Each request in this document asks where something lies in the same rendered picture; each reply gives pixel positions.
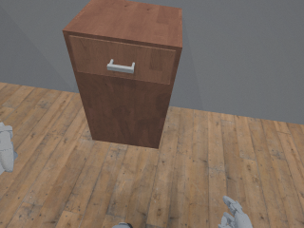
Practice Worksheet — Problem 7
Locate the left robot hand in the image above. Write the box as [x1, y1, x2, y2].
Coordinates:
[0, 122, 18, 175]

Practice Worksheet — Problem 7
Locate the handle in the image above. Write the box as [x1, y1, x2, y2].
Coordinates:
[106, 59, 135, 74]

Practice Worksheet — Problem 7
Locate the cabinet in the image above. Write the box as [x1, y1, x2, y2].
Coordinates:
[62, 0, 182, 149]

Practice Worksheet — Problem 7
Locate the drawer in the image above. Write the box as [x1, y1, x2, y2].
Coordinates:
[69, 35, 176, 84]

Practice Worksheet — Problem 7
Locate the right robot hand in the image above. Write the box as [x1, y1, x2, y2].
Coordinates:
[218, 196, 253, 228]

